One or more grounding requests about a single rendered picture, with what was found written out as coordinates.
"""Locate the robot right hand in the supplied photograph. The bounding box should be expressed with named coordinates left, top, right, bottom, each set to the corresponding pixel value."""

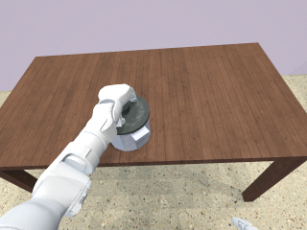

left=231, top=217, right=258, bottom=230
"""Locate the table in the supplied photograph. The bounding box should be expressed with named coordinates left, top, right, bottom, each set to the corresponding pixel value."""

left=0, top=42, right=307, bottom=202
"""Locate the knob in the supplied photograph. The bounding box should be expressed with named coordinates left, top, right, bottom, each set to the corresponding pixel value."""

left=121, top=103, right=130, bottom=115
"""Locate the robot left forearm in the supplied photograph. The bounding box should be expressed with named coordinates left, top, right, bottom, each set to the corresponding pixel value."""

left=31, top=97, right=123, bottom=197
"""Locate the pot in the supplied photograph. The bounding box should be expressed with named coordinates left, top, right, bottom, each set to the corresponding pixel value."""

left=111, top=119, right=151, bottom=151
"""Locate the robot left hand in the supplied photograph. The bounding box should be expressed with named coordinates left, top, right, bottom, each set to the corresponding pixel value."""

left=98, top=83, right=137, bottom=127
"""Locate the lid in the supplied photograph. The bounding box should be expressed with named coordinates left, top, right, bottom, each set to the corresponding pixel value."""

left=116, top=95, right=151, bottom=135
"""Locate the left robot upper arm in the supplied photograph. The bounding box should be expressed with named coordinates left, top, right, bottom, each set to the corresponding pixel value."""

left=0, top=161, right=92, bottom=230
